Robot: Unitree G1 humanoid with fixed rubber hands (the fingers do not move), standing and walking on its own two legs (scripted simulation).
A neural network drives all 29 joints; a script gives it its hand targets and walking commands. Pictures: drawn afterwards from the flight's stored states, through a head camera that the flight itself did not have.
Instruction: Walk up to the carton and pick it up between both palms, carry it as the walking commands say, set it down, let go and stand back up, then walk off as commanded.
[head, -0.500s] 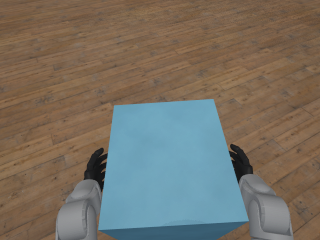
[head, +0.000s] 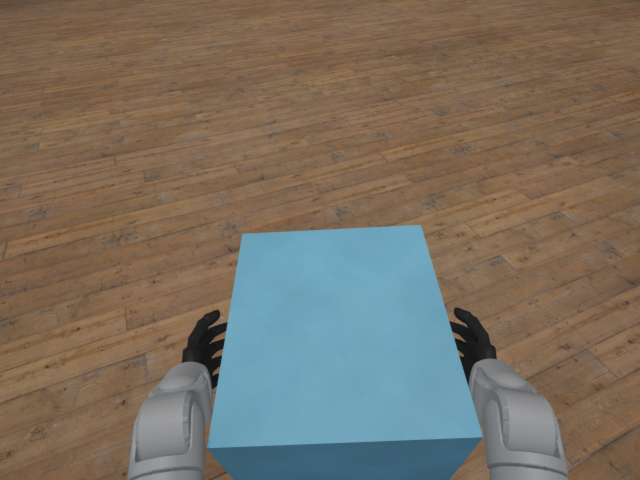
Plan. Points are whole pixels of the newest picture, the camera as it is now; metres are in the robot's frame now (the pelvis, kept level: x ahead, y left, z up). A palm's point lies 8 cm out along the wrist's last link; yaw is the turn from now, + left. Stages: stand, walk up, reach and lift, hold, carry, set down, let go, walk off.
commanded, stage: carry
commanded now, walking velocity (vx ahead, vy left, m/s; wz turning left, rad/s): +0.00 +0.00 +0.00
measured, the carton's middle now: (338, 370) +0.30 +0.00 -0.03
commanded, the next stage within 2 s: hold in 1.68 s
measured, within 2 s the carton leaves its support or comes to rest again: neither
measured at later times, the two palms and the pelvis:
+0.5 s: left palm (208, 376) +0.26 +0.16 +0.03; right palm (486, 378) +0.26 -0.18 +0.03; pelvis +0.00 +0.00 +0.00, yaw +0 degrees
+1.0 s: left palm (204, 407) +0.22 +0.15 +0.04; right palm (505, 406) +0.22 -0.19 +0.04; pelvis -0.04 -0.01 +0.01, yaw +0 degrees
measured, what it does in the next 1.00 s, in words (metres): stands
